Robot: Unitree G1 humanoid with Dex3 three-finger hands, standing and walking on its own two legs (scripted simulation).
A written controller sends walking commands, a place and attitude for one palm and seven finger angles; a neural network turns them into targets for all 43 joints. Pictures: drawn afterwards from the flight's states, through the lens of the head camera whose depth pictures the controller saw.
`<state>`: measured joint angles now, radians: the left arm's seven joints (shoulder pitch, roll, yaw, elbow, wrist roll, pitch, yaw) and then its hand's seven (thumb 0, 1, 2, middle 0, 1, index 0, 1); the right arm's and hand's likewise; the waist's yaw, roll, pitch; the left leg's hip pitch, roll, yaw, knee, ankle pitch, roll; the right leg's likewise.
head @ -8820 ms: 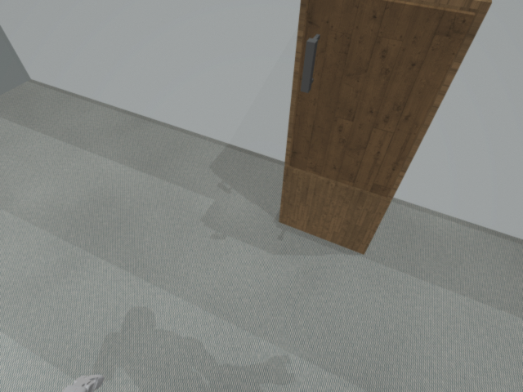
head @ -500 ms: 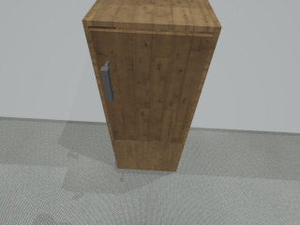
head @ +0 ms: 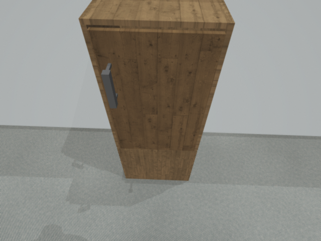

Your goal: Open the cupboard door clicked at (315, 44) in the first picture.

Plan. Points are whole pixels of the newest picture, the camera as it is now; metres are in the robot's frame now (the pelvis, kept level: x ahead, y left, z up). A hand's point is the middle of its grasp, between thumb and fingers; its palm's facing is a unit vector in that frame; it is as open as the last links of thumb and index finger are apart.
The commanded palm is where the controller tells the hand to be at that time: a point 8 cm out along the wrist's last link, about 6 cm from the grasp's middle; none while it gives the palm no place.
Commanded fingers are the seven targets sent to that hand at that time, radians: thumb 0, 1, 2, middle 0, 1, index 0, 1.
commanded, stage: come to a stop and stand still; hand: left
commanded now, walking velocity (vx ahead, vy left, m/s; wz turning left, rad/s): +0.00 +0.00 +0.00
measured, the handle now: (111, 86) +0.55 +0.19 +0.06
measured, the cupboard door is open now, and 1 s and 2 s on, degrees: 0 0 0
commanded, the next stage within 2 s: look again from close up in 0.34 s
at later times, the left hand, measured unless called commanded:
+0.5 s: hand out of the picture +0.03 +0.18 -0.17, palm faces -0.01 -0.98 -0.21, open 7.3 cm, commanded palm none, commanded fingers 0.00 0.90 0.90 -0.20 -0.30 -0.20 -0.30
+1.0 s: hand out of the picture +0.02 +0.16 -0.17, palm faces +0.00 -0.98 -0.20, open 7.4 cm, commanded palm none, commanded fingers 0.00 0.90 0.90 -0.20 -0.30 -0.20 -0.30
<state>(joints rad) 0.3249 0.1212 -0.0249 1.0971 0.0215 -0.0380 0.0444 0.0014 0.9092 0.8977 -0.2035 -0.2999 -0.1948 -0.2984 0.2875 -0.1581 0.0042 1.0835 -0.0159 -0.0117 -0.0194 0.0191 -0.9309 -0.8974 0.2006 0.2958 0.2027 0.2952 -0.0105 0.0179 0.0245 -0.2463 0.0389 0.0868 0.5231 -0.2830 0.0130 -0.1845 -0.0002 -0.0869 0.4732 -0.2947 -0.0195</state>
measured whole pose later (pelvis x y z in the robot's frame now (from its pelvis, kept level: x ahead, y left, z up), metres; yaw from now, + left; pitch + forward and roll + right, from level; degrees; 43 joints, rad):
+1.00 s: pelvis +0.02 -0.02 +0.00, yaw -1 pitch +0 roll +1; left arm 0.27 0.16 -0.01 1.12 0.02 -0.02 0.03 0.00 0.91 0.90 -0.20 -0.30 -0.19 -0.30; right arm 0.24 -0.16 0.01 1.13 -0.02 -0.02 -0.03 0.01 -0.92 -0.90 0.20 0.30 0.20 0.30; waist 0.01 -0.01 0.03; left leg -0.16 0.03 0.11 0.43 -0.27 -0.01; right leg -0.14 0.00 -0.07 0.46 -0.32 -0.04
